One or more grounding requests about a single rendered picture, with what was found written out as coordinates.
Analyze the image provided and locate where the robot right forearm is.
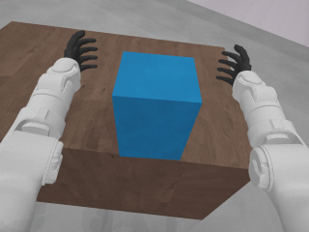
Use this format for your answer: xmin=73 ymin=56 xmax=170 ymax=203
xmin=232 ymin=71 xmax=309 ymax=150

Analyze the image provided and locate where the pedestal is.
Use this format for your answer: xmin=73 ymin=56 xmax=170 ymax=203
xmin=0 ymin=21 xmax=253 ymax=220

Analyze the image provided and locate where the robot right hand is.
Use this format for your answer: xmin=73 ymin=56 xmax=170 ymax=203
xmin=215 ymin=44 xmax=252 ymax=87

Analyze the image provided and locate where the robot left upper arm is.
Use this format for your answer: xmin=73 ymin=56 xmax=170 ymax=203
xmin=0 ymin=130 xmax=64 ymax=232

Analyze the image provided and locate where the robot left forearm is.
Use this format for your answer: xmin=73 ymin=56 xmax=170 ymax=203
xmin=0 ymin=57 xmax=81 ymax=155

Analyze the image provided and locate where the robot left hand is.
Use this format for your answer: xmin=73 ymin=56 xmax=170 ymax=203
xmin=64 ymin=30 xmax=98 ymax=72

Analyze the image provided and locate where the carton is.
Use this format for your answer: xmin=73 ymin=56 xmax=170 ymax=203
xmin=112 ymin=51 xmax=203 ymax=160

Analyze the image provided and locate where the robot right upper arm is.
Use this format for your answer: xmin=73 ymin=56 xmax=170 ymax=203
xmin=248 ymin=143 xmax=309 ymax=232

